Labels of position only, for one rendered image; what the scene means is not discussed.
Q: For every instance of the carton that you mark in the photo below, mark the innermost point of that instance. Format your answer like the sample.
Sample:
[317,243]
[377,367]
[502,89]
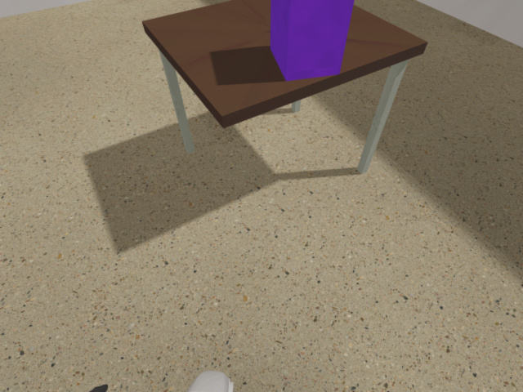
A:
[308,37]

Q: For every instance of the table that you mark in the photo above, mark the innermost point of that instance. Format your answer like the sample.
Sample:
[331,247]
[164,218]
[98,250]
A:
[222,51]

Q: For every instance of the left robot thigh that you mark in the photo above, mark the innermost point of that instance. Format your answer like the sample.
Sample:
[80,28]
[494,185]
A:
[211,381]

